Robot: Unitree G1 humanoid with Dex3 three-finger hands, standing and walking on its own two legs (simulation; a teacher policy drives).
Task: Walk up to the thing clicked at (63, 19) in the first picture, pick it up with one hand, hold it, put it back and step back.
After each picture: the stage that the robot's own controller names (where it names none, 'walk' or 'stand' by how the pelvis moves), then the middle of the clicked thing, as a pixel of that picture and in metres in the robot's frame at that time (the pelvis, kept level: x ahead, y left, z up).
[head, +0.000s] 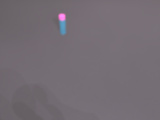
stand; (62, 24) +1.58 +0.17 -0.66
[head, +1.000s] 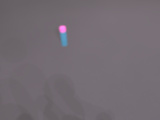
walk; (63, 36) +1.44 +0.26 -0.65
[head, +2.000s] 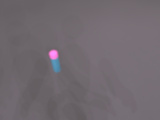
walk; (55, 61) +0.94 +0.29 -0.65
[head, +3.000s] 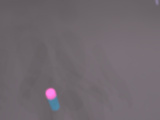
walk; (53, 100) +0.61 +0.25 -0.65
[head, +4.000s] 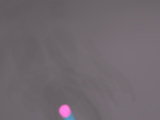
walk; (68, 116) +0.45 +0.19 -0.63
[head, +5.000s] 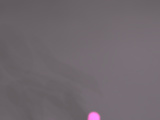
stand; out of the picture +0.37 -0.08 -0.61
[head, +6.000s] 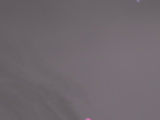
walk; out of the picture +0.36 -0.06 -0.64
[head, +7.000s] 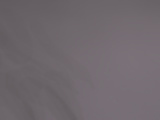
stand; out of the picture +0.28 -0.05 -0.63
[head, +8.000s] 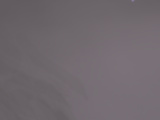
stand; out of the picture +0.28 -0.04 -0.65
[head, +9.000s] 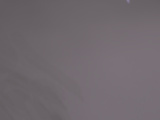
stand; out of the picture +0.26 -0.03 -0.66
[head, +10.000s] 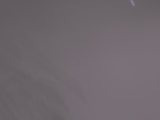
stand; out of the picture +0.26 -0.04 -0.66
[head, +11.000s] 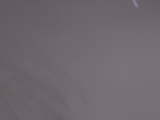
stand; out of the picture +0.26 -0.04 -0.66
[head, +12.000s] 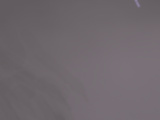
go down; out of the picture +0.25 -0.05 -0.66
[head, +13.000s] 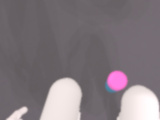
go down; (114, 83) +0.34 -0.08 -0.30
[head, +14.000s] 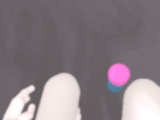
approach; (116, 80) +0.35 -0.09 -0.22
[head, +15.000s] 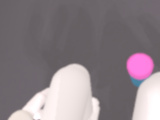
close in; (139, 73) +0.36 -0.11 -0.18
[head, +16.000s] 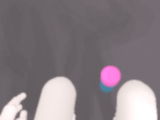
go down; (108, 81) +0.36 -0.08 -0.25
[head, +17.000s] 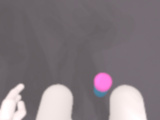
go down; (101, 86) +0.35 -0.07 -0.31
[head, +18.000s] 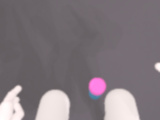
go down; (96, 90) +0.34 -0.06 -0.35
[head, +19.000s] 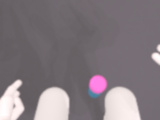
go down; (96, 88) +0.34 -0.06 -0.33
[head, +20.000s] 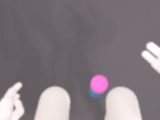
go down; (97, 88) +0.34 -0.06 -0.32
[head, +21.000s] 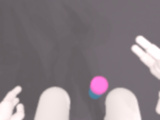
go down; (96, 89) +0.34 -0.06 -0.32
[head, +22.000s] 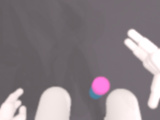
go down; (97, 89) +0.34 -0.07 -0.32
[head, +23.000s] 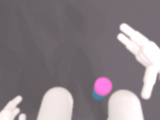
go down; (100, 90) +0.34 -0.06 -0.32
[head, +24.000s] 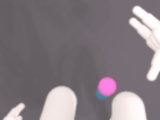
go down; (104, 90) +0.34 -0.07 -0.33
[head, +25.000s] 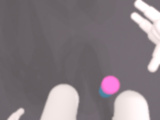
go down; (107, 88) +0.34 -0.07 -0.33
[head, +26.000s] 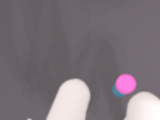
go down; (122, 87) +0.35 -0.09 -0.30
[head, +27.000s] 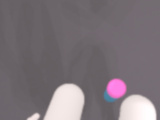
go down; (113, 92) +0.34 -0.08 -0.30
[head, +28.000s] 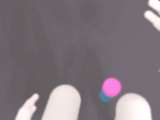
go down; (108, 91) +0.35 -0.07 -0.31
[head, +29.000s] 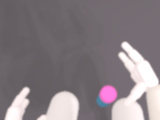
go down; (105, 97) +0.33 -0.07 -0.35
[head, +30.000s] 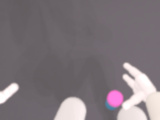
go down; (113, 101) +0.33 -0.07 -0.42
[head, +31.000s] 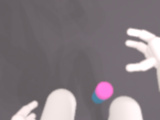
lift; (100, 94) +0.34 -0.06 -0.34
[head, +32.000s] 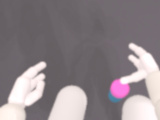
stand; (117, 92) +0.34 -0.07 -0.31
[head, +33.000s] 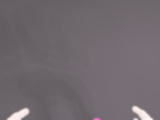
rest palm; out of the picture +0.29 -0.06 -0.56
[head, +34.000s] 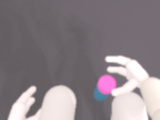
withdraw; (103, 89) +0.36 -0.06 -0.28
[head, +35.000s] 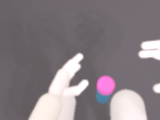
close; (103, 91) +0.36 -0.07 -0.28
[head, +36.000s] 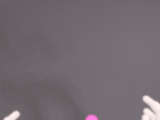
walk; out of the picture +0.30 -0.08 -0.54
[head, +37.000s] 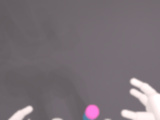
rest palm; (90, 114) +0.30 -0.06 -0.51
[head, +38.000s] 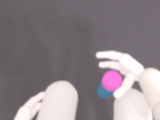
go down; (107, 86) +0.37 -0.07 -0.25
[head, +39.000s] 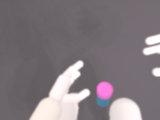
go down; (103, 96) +0.37 -0.06 -0.35
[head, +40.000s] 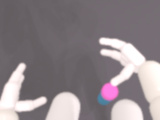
go down; (106, 95) +0.35 -0.07 -0.36
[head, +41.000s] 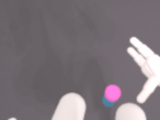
go down; (110, 97) +0.36 -0.05 -0.39
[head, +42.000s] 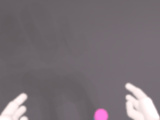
walk; (99, 119) +0.32 -0.06 -0.53
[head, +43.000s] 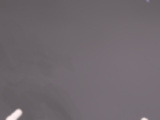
stand; out of the picture +0.27 -0.05 -0.58
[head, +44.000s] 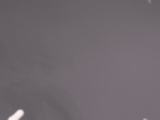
stand; out of the picture +0.27 -0.05 -0.59
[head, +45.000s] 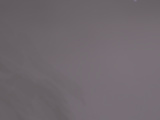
stand; out of the picture +0.29 -0.03 -0.64
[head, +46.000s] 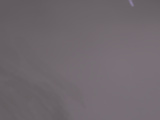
stand; out of the picture +0.30 -0.05 -0.65
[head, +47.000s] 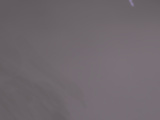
stand; out of the picture +0.30 -0.04 -0.66
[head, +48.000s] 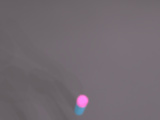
walk; (80, 105) +0.43 -0.08 -0.64
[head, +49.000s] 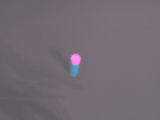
walk; (74, 66) +0.74 -0.01 -0.63
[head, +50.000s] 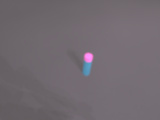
walk; (87, 64) +0.93 -0.08 -0.63
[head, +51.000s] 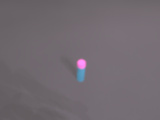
stand; (81, 71) +0.89 -0.04 -0.66
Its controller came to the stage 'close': yes
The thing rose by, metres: 0.00
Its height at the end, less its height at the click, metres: +0.00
